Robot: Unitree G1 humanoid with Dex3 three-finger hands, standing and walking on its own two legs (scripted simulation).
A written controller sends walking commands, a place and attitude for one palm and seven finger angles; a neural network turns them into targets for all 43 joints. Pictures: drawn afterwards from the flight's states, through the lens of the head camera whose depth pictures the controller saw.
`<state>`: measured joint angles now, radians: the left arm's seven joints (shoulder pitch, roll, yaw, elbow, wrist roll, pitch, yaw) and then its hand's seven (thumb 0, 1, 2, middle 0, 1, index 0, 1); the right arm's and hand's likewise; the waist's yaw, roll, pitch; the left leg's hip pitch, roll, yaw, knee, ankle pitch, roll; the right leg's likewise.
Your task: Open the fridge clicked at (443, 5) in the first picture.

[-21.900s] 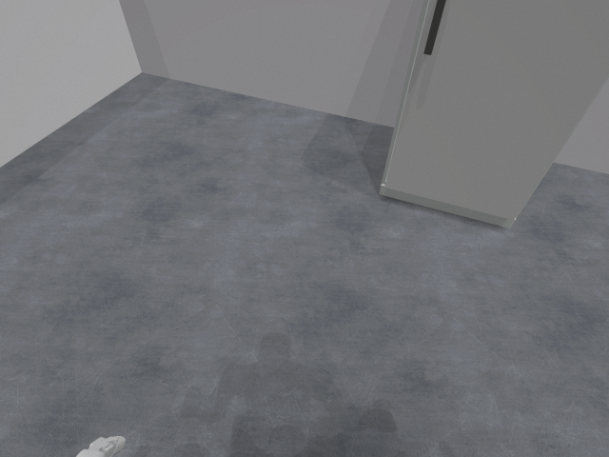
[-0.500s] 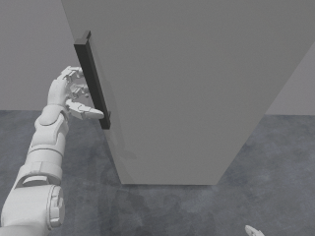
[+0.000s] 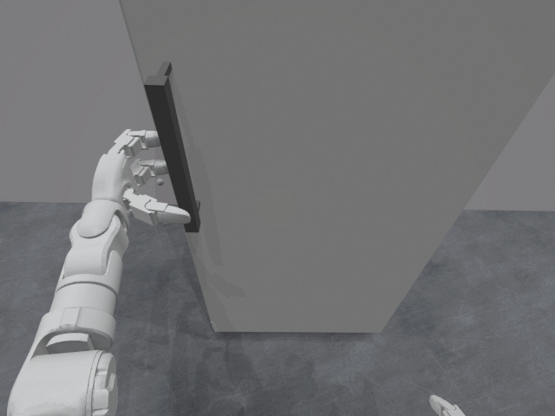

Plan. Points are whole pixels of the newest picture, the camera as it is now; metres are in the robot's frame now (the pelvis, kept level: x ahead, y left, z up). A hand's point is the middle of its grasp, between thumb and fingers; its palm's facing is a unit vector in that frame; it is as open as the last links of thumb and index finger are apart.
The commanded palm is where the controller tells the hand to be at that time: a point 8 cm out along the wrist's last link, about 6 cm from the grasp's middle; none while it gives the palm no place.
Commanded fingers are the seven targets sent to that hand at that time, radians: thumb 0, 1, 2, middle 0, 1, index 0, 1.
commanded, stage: slide the fingers in behind the handle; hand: left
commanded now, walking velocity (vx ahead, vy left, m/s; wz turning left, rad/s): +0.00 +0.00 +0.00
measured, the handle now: (181, 159) +0.47 +0.17 +0.12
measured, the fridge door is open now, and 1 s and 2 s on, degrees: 0 0 0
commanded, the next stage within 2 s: grip the handle and tug to test in 1.30 s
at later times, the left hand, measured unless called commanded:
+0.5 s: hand (183, 177) +0.42 +0.16 +0.13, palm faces +0.04 -1.00 -0.01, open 14.0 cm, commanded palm +0.39 +0.21 +0.13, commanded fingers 0.00 -0.50 0.30 -0.30 -1.20 -0.30 -1.20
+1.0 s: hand (188, 181) +0.41 +0.15 +0.14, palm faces +0.05 -1.00 -0.01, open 14.1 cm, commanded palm +0.38 +0.20 +0.13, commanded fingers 0.00 -0.50 0.30 -0.30 -1.20 -0.30 -1.20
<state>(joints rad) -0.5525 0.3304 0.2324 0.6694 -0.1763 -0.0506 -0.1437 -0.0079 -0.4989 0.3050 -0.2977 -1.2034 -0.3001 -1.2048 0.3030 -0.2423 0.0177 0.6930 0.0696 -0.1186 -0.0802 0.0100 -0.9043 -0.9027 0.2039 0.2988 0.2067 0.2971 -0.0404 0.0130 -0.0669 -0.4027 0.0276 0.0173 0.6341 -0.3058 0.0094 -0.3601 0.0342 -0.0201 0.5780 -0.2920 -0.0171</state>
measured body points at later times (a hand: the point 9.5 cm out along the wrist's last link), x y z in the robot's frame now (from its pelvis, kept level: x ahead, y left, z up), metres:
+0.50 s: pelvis +0.01 +0.00 +0.00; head +0.02 +0.00 +0.45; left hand +0.41 +0.21 +0.13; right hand +0.12 -0.25 -0.11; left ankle +0.01 +0.11 -0.73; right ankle +0.00 -0.11 -0.73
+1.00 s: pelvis +0.01 -0.02 +0.00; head +0.01 -0.02 +0.45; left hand +0.40 +0.20 +0.14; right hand +0.14 -0.27 -0.10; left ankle +0.01 +0.11 -0.73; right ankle +0.00 -0.11 -0.73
